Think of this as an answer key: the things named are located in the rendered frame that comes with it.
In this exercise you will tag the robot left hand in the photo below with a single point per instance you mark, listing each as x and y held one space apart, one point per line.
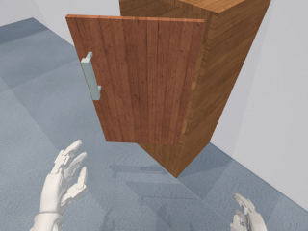
57 182

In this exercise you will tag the left robot forearm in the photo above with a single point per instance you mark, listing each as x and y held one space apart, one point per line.
48 221

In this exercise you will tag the handle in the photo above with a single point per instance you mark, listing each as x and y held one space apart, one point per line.
90 77

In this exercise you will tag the cupboard door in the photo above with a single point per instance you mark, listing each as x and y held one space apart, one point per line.
145 67

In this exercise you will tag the robot right hand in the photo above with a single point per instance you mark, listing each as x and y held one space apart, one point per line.
250 220

